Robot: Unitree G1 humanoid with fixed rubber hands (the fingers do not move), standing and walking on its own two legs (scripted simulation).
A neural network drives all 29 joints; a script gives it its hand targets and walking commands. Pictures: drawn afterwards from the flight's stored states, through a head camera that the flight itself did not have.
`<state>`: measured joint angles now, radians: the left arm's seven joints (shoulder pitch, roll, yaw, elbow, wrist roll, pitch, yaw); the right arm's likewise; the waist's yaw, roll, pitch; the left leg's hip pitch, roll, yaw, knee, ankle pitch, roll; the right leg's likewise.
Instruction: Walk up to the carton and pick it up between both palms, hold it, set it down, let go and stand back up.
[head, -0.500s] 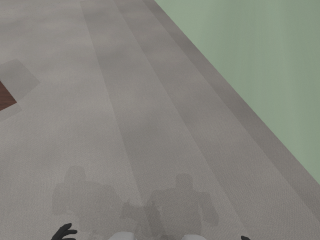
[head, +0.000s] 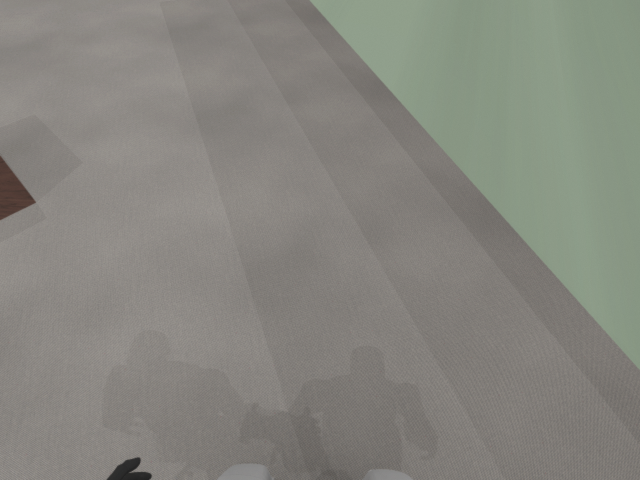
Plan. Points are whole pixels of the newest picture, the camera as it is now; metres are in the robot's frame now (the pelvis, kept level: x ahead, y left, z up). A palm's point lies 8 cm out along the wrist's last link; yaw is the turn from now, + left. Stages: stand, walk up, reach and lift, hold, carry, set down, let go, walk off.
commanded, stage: stand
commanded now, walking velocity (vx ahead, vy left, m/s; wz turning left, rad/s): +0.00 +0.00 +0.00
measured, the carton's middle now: out of the picture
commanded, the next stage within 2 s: none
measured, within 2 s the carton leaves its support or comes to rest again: neither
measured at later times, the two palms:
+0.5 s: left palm out of the picture +0.08 +0.27 -0.12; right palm out of the picture +0.08 -0.25 -0.13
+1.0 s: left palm out of the picture +0.08 +0.27 -0.12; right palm out of the picture +0.07 -0.25 -0.13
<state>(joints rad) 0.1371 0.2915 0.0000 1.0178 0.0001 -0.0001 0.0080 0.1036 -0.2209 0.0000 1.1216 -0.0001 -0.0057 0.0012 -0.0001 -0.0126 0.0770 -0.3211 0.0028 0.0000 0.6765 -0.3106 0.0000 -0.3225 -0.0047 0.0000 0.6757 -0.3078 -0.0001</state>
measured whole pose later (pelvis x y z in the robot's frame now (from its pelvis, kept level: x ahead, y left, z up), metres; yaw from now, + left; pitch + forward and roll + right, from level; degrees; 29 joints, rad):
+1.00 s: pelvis +0.00 +0.00 +0.01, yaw +0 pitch -2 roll +0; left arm 0.12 0.29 0.00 1.05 0.00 0.00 0.00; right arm 0.08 -0.22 0.00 1.14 0.00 -0.01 0.00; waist 0.00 0.00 0.08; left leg -0.32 0.00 0.00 0.62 -0.28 0.00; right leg -0.32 0.00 0.00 0.62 -0.27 0.00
